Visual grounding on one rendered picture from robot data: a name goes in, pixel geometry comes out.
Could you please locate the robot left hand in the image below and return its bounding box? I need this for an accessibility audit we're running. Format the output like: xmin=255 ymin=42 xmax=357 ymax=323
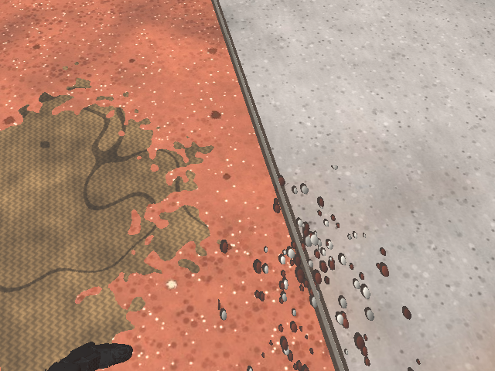
xmin=45 ymin=342 xmax=133 ymax=371

